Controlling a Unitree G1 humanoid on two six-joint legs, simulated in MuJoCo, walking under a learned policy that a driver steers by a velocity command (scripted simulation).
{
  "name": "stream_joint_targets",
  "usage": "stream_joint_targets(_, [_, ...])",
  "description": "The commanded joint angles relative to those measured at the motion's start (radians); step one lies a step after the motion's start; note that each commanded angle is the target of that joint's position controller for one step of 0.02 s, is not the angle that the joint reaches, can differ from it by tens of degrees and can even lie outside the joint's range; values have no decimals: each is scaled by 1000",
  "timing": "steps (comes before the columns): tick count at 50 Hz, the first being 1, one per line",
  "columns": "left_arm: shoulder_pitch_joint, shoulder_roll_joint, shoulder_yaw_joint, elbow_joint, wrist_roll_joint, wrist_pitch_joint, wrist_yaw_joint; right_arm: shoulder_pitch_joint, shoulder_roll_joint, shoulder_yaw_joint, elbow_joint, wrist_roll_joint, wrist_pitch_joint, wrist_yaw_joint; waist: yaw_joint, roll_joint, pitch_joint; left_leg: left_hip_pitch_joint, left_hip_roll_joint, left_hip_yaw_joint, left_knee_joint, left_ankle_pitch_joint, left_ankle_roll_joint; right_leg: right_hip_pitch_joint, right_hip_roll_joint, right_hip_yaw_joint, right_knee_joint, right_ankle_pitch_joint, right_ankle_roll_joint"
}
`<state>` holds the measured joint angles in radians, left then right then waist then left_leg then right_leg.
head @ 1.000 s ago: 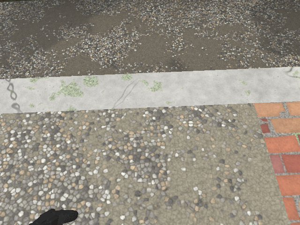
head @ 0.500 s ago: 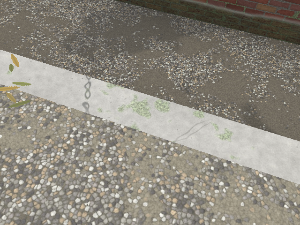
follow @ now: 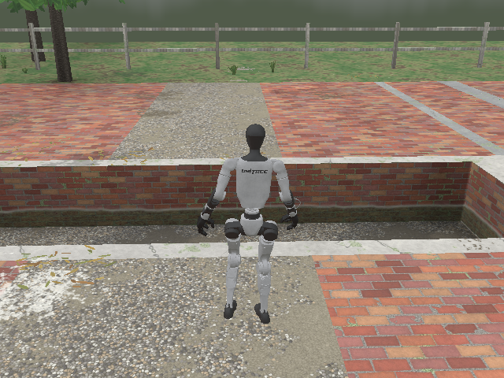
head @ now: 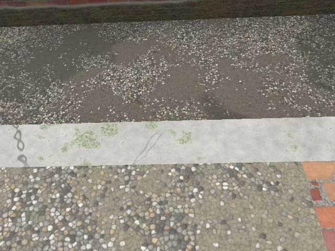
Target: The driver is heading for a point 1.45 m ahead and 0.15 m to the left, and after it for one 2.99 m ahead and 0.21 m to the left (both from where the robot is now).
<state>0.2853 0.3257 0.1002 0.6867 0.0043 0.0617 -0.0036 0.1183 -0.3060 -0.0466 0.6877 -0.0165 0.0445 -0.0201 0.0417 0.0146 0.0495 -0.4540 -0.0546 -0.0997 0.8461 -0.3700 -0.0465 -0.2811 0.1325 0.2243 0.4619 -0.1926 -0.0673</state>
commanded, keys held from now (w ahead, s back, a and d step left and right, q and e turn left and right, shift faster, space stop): e+shift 0.10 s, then shift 0.18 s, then q+shift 0.70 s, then shift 0.02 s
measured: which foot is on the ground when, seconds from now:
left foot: up 0.00-0.12, down 0.14-0.52, up 0.54-0.88, down 0.90-1.00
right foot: down 0.00-0.14, up 0.16-0.48, down 0.50-0.90, up 0.92-1.00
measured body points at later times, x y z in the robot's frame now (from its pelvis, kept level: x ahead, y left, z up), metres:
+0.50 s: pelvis +0.00 +0.02 +0.00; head +0.04 +0.03 +0.44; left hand +0.20 +0.26 -0.12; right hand +0.03 -0.26 -0.12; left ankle +0.04 +0.12 -0.74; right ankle -0.05 -0.08 -0.74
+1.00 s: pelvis -0.01 +0.06 -0.02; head +0.03 +0.10 +0.43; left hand +0.02 +0.37 -0.14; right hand +0.22 -0.17 -0.10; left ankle -0.02 +0.13 -0.74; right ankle -0.03 -0.08 -0.68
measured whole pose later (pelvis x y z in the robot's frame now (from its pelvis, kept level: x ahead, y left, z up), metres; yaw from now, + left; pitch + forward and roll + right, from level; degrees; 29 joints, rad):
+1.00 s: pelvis -0.01 +0.06 -0.02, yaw +18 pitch +0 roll +0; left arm 0.18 0.32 0.05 0.72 0.03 0.05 0.01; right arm 0.17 -0.32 -0.07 0.65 0.00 0.06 0.03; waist 0.01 -0.06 0.10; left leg -0.31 -0.07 0.01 0.61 -0.30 0.09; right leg -0.40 -0.07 -0.04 1.08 -0.53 0.05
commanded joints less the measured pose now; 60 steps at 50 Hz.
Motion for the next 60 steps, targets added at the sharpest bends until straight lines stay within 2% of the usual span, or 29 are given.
stream_joint_targets(1, [26,177,52,-57,6,-6,-3,-57,-75,-7,-89,7,-27,-5,17,-152,-114,-69,-32,-5,-93,-17,13,205,-233,342,-73,273,-130])
stream_joint_targets(6, [-93,167,49,-79,-1,-10,-12,68,-96,-9,-61,13,-47,-27,-66,-165,-113,246,-40,-4,-425,87,46,36,-157,378,-41,187,-35])
stream_joint_targets(7, [-88,132,37,-82,-7,-14,-7,93,-128,-17,-52,6,-54,-36,-68,-106,-124,362,50,-63,-544,132,67,-47,-104,320,20,35,14])
stream_joint_targets(8, [13,49,16,-73,-4,-18,-3,52,-196,-27,-75,-3,-50,-43,-5,119,-154,449,308,-313,-629,53,133,-140,15,131,233,-298,65])
stream_joint_targets(9, [9,122,31,-75,19,-17,6,7,-237,-33,-94,-16,-41,-32,-14,180,-106,342,423,-499,-638,147,243,-249,97,-27,399,-405,85])
stream_joint_targets(10, [-13,167,41,-62,34,-15,7,28,-177,-24,-83,-14,-37,-23,-14,107,-90,304,416,-436,-599,270,284,-228,17,-32,539,-361,91])
stream_joint_targets(11, [-13,158,39,-43,30,-11,-1,1,-121,-9,-83,-3,-37,-15,-2,74,-67,265,349,-322,-573,344,270,-208,4,-33,592,-306,90])
stream_joint_targets(14, [1,115,19,-15,11,2,-23,0,-101,-4,-73,-6,-41,-13,-5,133,-71,290,234,-136,-529,543,237,-199,6,-82,677,-240,112])
stream_joint_targets(17, [-65,42,-20,-11,5,10,-12,63,-59,14,-26,-1,-54,-3,-37,134,-86,328,209,-135,-517,537,225,-118,-14,-62,429,-254,118])
stream_joint_targets(21, [-110,59,-31,-12,-2,9,24,139,-182,-38,15,-3,-25,24,-71,221,-50,359,186,-258,-476,582,235,-47,-19,-204,140,-289,104])
stream_joint_targets(24, [-36,56,-36,9,-5,-20,44,98,-182,-54,11,15,-18,30,-13,168,-96,327,166,-313,-414,628,188,97,-33,-182,-108,-89,71])
stream_joint_targets(25, [-9,86,-30,16,3,-33,52,85,-159,-52,4,22,-20,27,-3,134,-125,224,138,-299,-383,519,144,234,-90,-145,-166,-24,53])
stream_joint_targets(26, [12,147,-18,13,21,-40,62,89,-103,-40,-13,31,-24,26,-2,-2,-148,65,74,-224,-264,276,94,364,-270,-6,-203,-29,3])
stream_joint_targets(27, [-61,227,0,4,24,-31,61,84,-60,-31,-41,37,-23,21,-18,-268,-69,-97,-79,19,-104,-103,60,283,-478,164,-219,215,-121])
stream_joint_targets(28, [-79,146,-16,-10,24,-32,55,104,-135,-53,-12,4,-12,14,-17,-183,-60,-76,-6,40,136,-225,52,228,-528,125,-178,412,-194])
stream_joint_targets(29, [-128,71,-41,-28,17,-34,52,141,-142,-65,16,2,-2,17,-55,-119,-51,-60,6,41,226,-196,52,195,-481,36,-161,479,-186])
stream_joint_targets(31, [-185,36,-55,-42,22,-35,56,168,-124,-68,33,2,22,37,-83,-132,-26,-77,27,59,297,-98,31,188,-385,-115,-143,492,-125])
stream_joint_targets(36, [-92,78,-38,-17,29,-39,55,67,-79,-48,-25,11,39,77,-10,-170,-26,-116,63,121,138,-48,-8,294,-395,-206,-113,494,-124])
stream_joint_targets(43, [-96,136,-11,-13,11,-54,17,40,-73,-46,-90,14,40,82,-22,-189,-61,123,40,222,-172,-36,65,206,-443,-324,37,493,-54])
stream_joint_targets(44, [-103,138,-8,-13,0,-53,13,81,-73,-50,-83,6,35,75,-56,-154,-76,205,27,220,-267,24,82,159,-437,-361,129,456,-21])
stream_joint_targets(45, [-85,134,-6,-6,-6,-54,7,175,-104,-63,-55,-9,21,58,-113,-41,-120,364,33,130,-400,158,116,50,-395,-408,323,354,36])
stream_joint_targets(46, [-55,63,-24,-42,8,-51,1,215,-257,-94,-57,-15,6,39,-96,229,-129,516,291,-266,-487,500,190,-230,-267,-448,599,-274,105])
stream_joint_targets(47, [-156,42,-40,-115,35,-33,11,281,-333,-120,-67,20,1,45,-152,274,-199,514,432,-514,-497,725,376,-371,-133,-261,734,-525,133])
stream_joint_targets(48, [-175,73,-36,-104,38,-27,18,270,-282,-110,-65,28,0,46,-147,128,-170,526,398,-436,-503,608,388,-404,-177,-183,779,-461,130])
stream_joint_targets(50, [-163,87,-31,-73,17,-37,20,113,-188,-78,-85,18,13,29,-72,66,-41,384,275,-275,-527,456,312,-374,-213,-173,694,-266,121])
stream_joint_targets(52, [-93,103,-26,-33,31,-28,18,56,-145,-59,-99,18,13,21,-41,83,-74,342,209,-189,-513,562,275,-279,-193,-200,662,-192,126])
stream_joint_targets(55, [-36,74,-33,4,15,-12,9,86,-129,-46,-75,12,-6,24,-39,55,-121,353,211,-137,-516,642,266,-224,-176,-221,611,-168,123])
stream_joint_targets(59, [-48,25,-53,40,10,4,-1,76,-41,5,-37,-13,-25,12,-56,83,-82,290,212,-70,-590,417,232,-94,-185,-211,387,-126,102])
stream_joint_targets(60, [-60,30,-53,43,8,5,-3,79,-58,5,-26,-21,-27,8,-66,95,-59,266,216,-59,-596,361,229,-64,-170,-212,348,-128,92])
